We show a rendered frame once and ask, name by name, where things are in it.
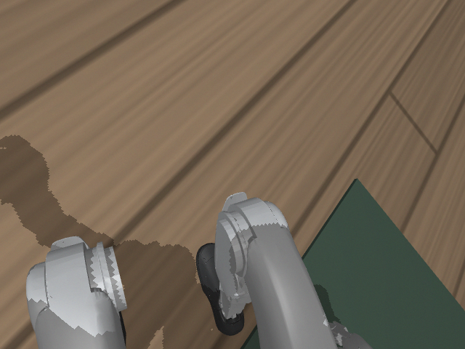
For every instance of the right robot hand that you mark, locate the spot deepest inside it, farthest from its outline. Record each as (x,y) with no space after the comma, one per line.
(348,340)

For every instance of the right robot foot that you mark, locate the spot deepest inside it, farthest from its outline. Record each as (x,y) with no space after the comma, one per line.
(210,286)

